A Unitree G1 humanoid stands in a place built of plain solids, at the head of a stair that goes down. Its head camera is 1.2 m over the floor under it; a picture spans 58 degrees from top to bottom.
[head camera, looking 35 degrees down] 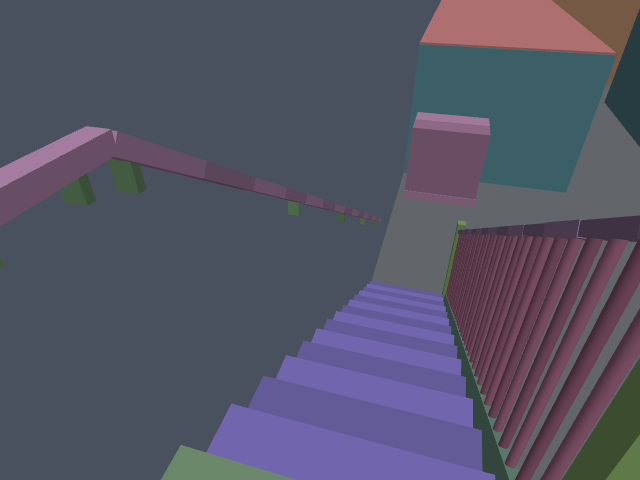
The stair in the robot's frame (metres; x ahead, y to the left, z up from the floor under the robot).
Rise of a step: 0.17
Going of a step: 0.26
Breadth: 0.90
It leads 16 degrees to the right of straight ahead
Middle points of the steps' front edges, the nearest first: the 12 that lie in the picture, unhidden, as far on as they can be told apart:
0.81 -0.11 -0.17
1.06 -0.19 -0.34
1.32 -0.26 -0.52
1.57 -0.34 -0.69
1.83 -0.41 -0.86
2.08 -0.48 -1.03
2.34 -0.56 -1.20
2.59 -0.63 -1.38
2.84 -0.71 -1.55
3.10 -0.78 -1.72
3.35 -0.85 -1.89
3.61 -0.93 -2.06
